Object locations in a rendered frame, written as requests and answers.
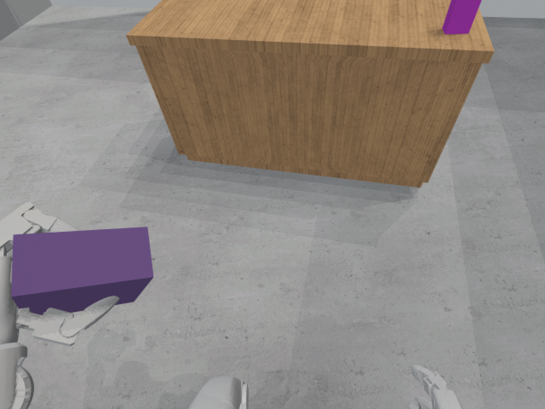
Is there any left robot hand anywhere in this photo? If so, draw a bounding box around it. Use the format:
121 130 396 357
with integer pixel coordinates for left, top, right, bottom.
0 202 120 346

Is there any right robot hand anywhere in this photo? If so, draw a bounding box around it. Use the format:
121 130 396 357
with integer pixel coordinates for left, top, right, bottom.
410 365 463 409

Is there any left robot forearm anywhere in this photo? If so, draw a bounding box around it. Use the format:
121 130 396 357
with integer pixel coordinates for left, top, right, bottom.
0 343 34 409

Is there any left robot thigh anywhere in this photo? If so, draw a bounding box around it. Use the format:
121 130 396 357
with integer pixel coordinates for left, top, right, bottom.
188 376 249 409

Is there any sponge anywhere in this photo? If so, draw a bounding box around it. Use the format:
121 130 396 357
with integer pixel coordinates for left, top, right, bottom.
11 227 153 315

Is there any table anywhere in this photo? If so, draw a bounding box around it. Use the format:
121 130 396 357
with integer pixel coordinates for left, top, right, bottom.
126 0 495 187

